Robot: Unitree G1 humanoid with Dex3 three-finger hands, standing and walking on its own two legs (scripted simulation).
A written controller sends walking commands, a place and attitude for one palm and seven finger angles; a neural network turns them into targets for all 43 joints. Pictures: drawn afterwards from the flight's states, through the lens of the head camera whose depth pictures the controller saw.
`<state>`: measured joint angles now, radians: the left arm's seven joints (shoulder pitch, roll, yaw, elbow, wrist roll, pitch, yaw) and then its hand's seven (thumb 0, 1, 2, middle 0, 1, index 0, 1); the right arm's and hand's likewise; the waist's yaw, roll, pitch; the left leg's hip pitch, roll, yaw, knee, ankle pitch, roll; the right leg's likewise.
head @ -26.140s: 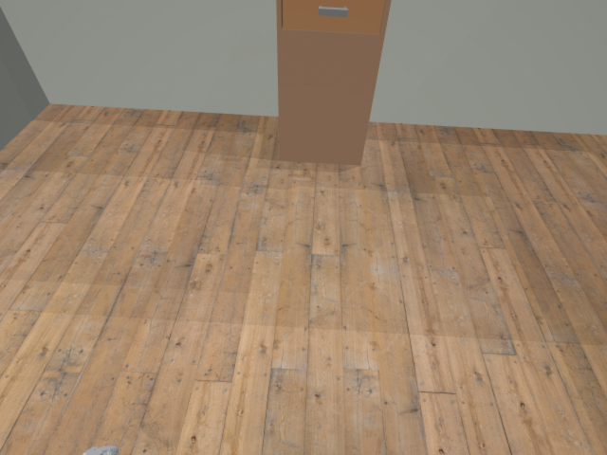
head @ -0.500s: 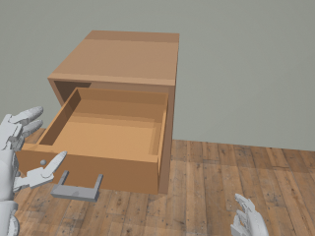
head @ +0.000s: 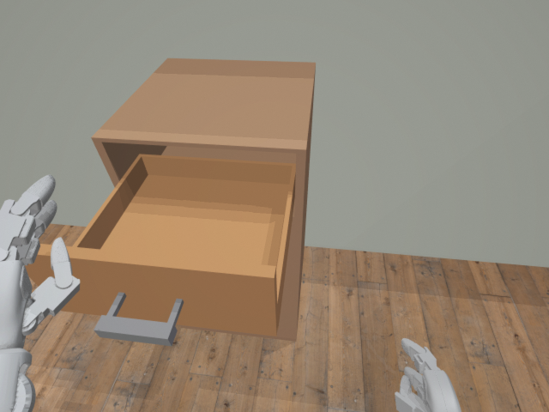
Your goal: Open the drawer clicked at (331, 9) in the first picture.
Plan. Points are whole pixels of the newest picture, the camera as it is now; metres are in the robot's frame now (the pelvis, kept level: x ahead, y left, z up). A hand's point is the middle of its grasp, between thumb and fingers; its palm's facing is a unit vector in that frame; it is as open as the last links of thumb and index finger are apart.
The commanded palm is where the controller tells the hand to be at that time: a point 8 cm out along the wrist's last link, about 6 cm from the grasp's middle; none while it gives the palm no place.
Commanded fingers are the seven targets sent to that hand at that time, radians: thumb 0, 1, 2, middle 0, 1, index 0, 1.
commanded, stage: step back with the hand held close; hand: left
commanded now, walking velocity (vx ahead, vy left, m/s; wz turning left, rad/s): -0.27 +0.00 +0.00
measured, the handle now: (142, 316) +0.24 +0.25 +0.00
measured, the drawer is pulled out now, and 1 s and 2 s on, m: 0.30 0.30 0.30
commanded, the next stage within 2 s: stop stepping back and stand still in 1.06 s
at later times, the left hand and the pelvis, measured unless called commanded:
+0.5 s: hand (42, 336) +0.13 +0.25 +0.17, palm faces +0.43 -0.78 -0.45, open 7.4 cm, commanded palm +0.07 +0.29 +0.19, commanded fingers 0.00 0.90 0.90 -0.20 -0.30 -0.20 -0.30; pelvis -0.06 +0.01 -0.02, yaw +0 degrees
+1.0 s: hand out of the picture +0.05 +0.21 +0.18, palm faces +0.43 -0.80 -0.43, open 7.4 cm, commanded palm -0.02 +0.25 +0.19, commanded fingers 0.00 0.90 0.90 -0.20 -0.30 -0.20 -0.30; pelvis -0.15 -0.03 -0.01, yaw +0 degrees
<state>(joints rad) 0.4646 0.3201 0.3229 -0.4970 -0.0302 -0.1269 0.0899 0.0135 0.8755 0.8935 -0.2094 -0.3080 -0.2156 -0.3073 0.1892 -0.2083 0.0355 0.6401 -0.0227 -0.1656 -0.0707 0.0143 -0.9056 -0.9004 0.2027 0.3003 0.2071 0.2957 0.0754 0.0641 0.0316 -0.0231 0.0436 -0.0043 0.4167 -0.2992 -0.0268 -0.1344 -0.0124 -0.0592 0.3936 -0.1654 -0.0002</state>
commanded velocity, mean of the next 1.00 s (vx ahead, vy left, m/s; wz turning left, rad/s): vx -0.31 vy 0.00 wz -0.02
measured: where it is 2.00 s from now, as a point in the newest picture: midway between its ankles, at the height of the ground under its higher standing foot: outside the picture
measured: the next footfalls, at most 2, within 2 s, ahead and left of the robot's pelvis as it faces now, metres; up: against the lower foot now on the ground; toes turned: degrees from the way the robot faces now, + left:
right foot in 0.94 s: -0.09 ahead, -0.12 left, +0.00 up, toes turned -1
left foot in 1.24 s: -0.22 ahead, +0.08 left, +0.00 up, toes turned +6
